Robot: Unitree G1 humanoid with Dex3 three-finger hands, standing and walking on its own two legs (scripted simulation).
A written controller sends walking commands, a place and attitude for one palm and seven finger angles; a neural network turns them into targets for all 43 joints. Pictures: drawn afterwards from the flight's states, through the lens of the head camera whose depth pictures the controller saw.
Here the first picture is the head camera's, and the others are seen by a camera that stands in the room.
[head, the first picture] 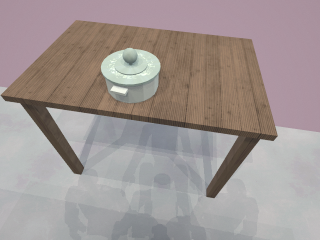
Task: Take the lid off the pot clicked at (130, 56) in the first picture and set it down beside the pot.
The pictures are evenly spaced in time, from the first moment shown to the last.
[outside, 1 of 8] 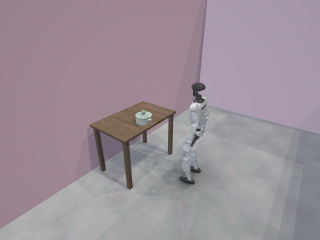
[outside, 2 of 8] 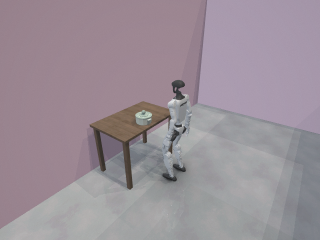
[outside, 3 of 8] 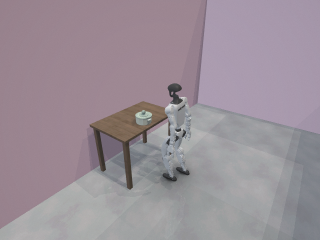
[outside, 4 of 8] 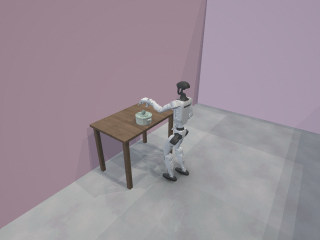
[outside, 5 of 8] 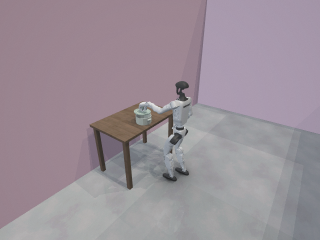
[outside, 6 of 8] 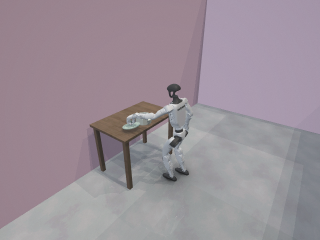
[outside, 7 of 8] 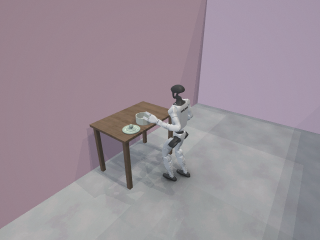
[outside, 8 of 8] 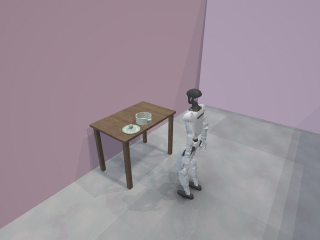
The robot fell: no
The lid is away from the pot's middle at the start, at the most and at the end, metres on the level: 0.00 0.25 0.25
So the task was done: yes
